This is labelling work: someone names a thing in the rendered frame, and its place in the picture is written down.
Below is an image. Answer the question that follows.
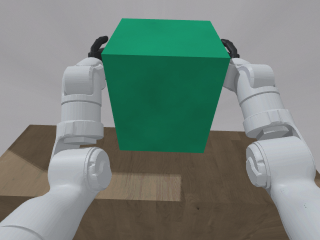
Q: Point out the right robot upper arm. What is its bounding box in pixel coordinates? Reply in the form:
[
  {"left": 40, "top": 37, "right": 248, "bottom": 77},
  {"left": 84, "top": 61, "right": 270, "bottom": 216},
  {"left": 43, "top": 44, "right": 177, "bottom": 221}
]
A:
[{"left": 246, "top": 136, "right": 320, "bottom": 240}]

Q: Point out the robot right forearm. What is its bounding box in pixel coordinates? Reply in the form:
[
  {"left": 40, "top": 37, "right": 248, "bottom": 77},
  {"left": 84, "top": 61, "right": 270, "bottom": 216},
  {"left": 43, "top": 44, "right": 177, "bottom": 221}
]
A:
[{"left": 223, "top": 58, "right": 316, "bottom": 179}]

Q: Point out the robot right hand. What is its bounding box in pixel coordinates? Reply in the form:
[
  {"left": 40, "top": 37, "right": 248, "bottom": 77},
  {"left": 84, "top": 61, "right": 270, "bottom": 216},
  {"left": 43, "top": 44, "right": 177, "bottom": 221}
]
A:
[{"left": 221, "top": 39, "right": 240, "bottom": 59}]

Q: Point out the robot left hand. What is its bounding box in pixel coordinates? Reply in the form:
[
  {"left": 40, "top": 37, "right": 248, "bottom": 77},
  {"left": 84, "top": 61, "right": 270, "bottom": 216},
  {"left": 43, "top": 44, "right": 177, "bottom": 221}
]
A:
[{"left": 88, "top": 36, "right": 109, "bottom": 80}]

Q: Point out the left robot upper arm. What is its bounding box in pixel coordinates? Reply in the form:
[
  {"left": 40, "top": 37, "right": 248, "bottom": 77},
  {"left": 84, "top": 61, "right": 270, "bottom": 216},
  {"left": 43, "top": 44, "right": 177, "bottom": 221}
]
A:
[{"left": 0, "top": 146, "right": 112, "bottom": 240}]

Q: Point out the carton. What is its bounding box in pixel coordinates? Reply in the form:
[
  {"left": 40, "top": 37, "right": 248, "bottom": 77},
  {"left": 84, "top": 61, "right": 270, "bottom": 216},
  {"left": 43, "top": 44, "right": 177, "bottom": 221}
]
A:
[{"left": 101, "top": 18, "right": 231, "bottom": 153}]

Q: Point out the pedestal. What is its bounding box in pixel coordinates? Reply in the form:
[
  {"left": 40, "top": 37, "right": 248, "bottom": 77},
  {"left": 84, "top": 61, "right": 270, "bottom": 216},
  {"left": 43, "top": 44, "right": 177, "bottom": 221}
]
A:
[{"left": 0, "top": 124, "right": 320, "bottom": 240}]

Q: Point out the robot left forearm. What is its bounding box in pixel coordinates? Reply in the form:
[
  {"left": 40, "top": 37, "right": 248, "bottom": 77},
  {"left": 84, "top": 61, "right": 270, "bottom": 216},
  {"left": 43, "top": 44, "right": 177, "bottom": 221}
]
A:
[{"left": 48, "top": 57, "right": 106, "bottom": 184}]

